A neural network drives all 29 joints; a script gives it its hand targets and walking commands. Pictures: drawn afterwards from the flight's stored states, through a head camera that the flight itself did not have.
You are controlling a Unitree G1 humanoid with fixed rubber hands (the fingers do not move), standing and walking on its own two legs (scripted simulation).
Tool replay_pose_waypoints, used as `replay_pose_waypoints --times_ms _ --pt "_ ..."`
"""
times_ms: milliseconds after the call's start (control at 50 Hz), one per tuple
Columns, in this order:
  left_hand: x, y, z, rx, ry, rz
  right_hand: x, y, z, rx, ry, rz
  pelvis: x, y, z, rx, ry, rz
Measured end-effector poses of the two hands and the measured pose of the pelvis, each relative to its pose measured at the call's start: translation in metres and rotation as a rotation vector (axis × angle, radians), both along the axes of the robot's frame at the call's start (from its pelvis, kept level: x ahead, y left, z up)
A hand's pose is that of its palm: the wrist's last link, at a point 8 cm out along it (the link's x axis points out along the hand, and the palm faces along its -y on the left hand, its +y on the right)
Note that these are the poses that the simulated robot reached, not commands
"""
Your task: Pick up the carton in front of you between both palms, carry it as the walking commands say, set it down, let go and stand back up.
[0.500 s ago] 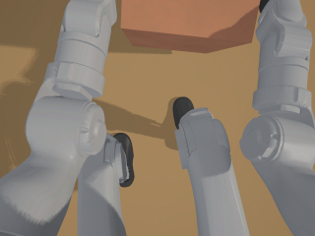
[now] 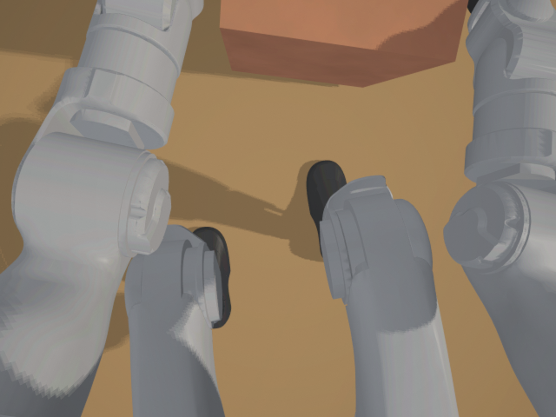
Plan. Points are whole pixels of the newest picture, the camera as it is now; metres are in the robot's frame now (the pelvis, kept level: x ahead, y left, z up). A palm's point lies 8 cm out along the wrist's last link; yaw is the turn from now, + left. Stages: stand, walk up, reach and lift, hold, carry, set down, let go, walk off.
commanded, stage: set down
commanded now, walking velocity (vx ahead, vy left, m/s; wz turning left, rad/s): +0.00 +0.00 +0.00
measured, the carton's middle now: out of the picture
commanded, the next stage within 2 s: none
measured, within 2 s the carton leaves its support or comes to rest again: rests again in 0.16 s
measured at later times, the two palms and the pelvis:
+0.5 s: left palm out of the picture +0.58 -0.03 -0.19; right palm out of the picture +0.47 -0.32 -0.19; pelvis +0.00 +0.01 -0.01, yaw -1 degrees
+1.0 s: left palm out of the picture +0.59 -0.02 -0.20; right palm out of the picture +0.46 -0.37 -0.20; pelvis +0.00 -0.01 -0.01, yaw -1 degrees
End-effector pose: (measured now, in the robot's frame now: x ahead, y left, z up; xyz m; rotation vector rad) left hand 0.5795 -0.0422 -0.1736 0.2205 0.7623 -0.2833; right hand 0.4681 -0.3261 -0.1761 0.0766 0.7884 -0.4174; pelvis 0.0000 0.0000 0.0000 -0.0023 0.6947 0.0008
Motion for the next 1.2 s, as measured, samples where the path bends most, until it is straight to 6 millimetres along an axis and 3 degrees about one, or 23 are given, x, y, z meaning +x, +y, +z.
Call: replay_pose_waypoints --times_ms 200,580,760,840,960,1080,1200 --pt "-0.002 0.008 -0.015 -0.006 0.005 -0.009 0.000 0.004 -0.010 0.013 0.005 0.028 -0.003 0.003 -0.004 -0.021 -0.008 0.013" --pt "0.000 0.012 -0.018 -0.044 0.003 -0.053 -0.002 0.003 -0.013 0.023 -0.011 0.026 -0.003 0.008 -0.010 -0.030 -0.020 0.012" --pt "0.004 0.012 -0.021 -0.060 -0.026 -0.061 -0.004 0.002 -0.026 0.036 0.004 0.014 -0.002 0.005 -0.012 -0.027 -0.041 0.010" --pt "0.006 0.016 -0.028 -0.056 -0.040 -0.040 -0.015 -0.012 -0.036 -0.005 0.037 -0.047 -0.002 0.001 -0.010 -0.027 -0.047 0.006" --pt "0.012 0.025 -0.034 -0.043 -0.057 -0.019 -0.016 -0.043 -0.031 -0.054 0.010 -0.090 -0.002 -0.007 -0.010 -0.022 -0.036 0.006" --pt "0.018 0.024 -0.016 -0.048 -0.119 -0.012 0.004 -0.046 -0.013 -0.042 -0.062 -0.081 -0.005 -0.015 -0.010 -0.009 -0.040 -0.009" --pt "0.026 0.016 0.029 -0.031 -0.182 -0.014 0.016 -0.045 0.028 -0.035 -0.147 -0.086 -0.008 -0.016 0.000 0.006 -0.039 -0.033"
